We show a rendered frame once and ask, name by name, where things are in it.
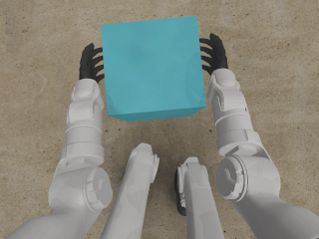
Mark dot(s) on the robot left upper arm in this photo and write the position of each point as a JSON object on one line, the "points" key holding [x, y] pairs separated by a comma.
{"points": [[76, 200]]}

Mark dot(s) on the robot right upper arm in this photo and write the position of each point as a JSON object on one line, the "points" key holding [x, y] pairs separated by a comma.
{"points": [[252, 185]]}

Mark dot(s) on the robot right thigh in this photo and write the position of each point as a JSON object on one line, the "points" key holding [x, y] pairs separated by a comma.
{"points": [[202, 220]]}

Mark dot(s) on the right robot hand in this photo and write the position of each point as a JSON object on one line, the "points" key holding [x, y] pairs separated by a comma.
{"points": [[218, 58]]}

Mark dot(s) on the robot left thigh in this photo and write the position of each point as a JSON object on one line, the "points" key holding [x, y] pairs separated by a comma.
{"points": [[126, 219]]}

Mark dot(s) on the carton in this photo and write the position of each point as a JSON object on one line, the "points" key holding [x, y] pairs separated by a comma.
{"points": [[153, 69]]}

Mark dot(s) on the left robot forearm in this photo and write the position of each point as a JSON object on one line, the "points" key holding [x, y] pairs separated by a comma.
{"points": [[84, 128]]}

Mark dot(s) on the right robot forearm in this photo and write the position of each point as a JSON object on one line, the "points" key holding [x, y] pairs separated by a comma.
{"points": [[235, 133]]}

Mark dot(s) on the robot thigh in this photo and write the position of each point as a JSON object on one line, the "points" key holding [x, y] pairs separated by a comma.
{"points": [[126, 219], [202, 220]]}

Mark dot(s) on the left robot hand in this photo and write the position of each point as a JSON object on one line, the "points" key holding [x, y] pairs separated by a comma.
{"points": [[87, 64]]}

